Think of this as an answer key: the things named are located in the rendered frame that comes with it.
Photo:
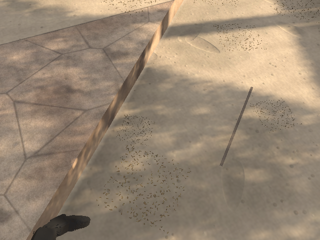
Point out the robot left hand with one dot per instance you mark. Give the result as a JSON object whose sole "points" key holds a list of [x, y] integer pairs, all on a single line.
{"points": [[59, 226]]}

